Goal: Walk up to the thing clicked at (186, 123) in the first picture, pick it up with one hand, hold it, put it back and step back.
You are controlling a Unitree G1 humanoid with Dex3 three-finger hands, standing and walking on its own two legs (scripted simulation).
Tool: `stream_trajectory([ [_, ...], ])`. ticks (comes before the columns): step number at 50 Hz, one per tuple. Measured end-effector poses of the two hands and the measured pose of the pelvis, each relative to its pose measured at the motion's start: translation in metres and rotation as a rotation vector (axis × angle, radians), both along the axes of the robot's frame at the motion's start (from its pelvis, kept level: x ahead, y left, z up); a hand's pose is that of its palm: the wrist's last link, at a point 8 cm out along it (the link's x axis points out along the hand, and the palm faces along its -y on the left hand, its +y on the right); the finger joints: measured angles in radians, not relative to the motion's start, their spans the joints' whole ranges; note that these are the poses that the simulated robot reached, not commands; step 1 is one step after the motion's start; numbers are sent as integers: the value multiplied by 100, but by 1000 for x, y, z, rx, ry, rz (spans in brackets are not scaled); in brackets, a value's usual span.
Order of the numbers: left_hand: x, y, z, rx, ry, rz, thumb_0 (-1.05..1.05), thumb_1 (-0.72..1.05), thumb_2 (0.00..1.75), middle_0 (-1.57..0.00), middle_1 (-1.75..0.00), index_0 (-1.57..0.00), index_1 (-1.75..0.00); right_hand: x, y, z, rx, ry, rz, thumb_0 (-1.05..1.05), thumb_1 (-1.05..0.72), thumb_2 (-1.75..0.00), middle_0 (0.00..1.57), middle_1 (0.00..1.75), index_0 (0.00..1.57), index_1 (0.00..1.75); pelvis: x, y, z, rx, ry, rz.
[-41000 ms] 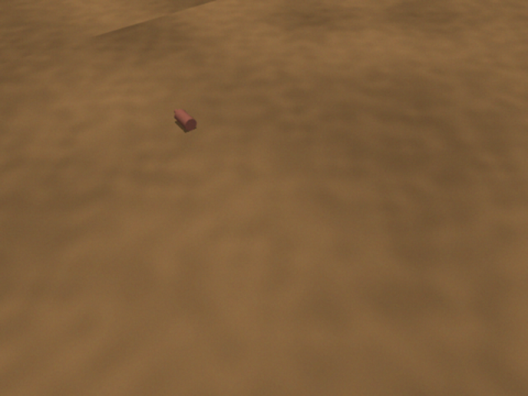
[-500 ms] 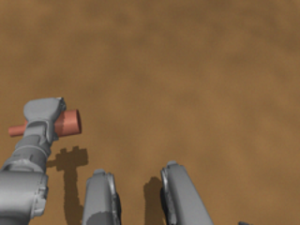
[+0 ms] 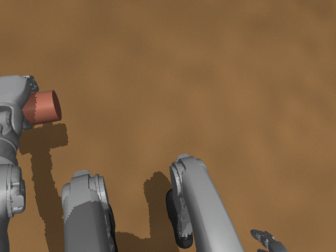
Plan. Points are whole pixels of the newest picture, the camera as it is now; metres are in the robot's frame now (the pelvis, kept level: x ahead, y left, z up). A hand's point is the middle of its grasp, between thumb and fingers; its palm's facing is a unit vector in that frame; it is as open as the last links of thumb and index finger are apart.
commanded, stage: crouch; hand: left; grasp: from above
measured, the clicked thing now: (14, 112) +0.48 +0.31 -0.21
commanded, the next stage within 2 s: lower in 0.60 s
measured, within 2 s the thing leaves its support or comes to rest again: neither
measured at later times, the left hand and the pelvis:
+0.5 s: hand (29, 110) +0.49 +0.29 -0.24, palm faces -0.46 -0.06 -0.89, open 10.2 cm; pelvis -0.01 +0.00 -0.06, yaw -3 degrees
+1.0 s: hand (36, 112) +0.50 +0.29 -0.29, palm faces -0.50 -0.07 -0.87, open 10.1 cm; pelvis -0.01 +0.00 -0.10, yaw -5 degrees
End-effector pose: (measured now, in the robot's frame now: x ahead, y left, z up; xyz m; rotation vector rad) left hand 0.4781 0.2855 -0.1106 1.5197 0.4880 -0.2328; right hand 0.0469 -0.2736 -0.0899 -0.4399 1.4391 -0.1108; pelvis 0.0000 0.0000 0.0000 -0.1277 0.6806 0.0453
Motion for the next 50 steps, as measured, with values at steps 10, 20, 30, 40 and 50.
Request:
stream_trajectory([
  [10,6,4,-36,-15,40,-2,-1,-1,43,-71,-48,-73,-46,-23,5,-22,9,62,-33,0,-91,-90,20,30,20,30,-3,2,-27,-14,-13,-16],
  [20,12,6,-64,-15,26,-20,-1,0,41,-72,-47,-74,-45,-39,10,-41,16,111,-31,0,-91,-90,20,30,20,30,-7,2,-51,-22,-33,-22],
  [30,22,4,-80,1,19,-8,-1,0,40,-72,-46,-74,-45,-42,7,-57,18,111,-11,0,-91,-90,20,30,20,30,-9,0,-70,-27,-52,-34],
  [40,29,4,-94,7,35,8,-1,0,39,-73,-46,-75,-44,-40,6,-69,19,108,1,0,-91,-90,20,30,20,30,-9,-1,-83,-35,-66,-48],
  [50,29,6,-127,-14,62,1,-1,2,35,-74,-44,-76,-43,-36,9,-78,14,126,32,0,-91,-90,20,30,20,30,-8,0,-96,-50,-91,-57],
])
